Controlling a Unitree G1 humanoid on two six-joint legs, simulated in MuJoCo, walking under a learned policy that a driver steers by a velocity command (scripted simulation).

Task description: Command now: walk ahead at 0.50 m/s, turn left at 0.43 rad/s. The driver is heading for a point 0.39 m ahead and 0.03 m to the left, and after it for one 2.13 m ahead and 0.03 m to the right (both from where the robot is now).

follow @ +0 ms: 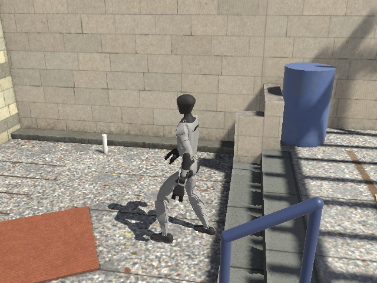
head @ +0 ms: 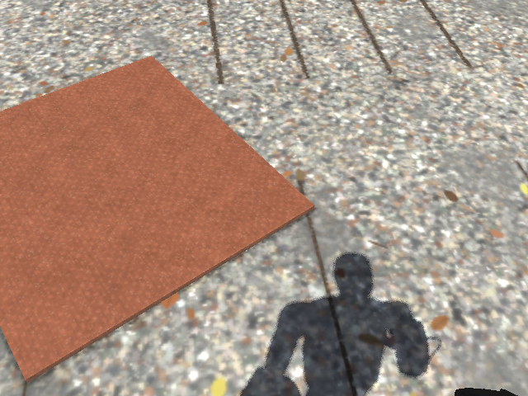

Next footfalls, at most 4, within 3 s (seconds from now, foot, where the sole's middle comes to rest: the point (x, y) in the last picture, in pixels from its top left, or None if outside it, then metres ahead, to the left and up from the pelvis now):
0.04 left None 0.20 0.11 -0.76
0.62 right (292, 380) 0.55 -0.02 -0.76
1.04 left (230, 272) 0.85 0.16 -0.75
1.50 right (332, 252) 0.95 -0.14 -0.76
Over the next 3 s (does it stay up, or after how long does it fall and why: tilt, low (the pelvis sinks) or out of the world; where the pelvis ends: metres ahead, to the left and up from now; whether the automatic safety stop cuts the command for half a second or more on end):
stays up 1.62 -0.04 0.01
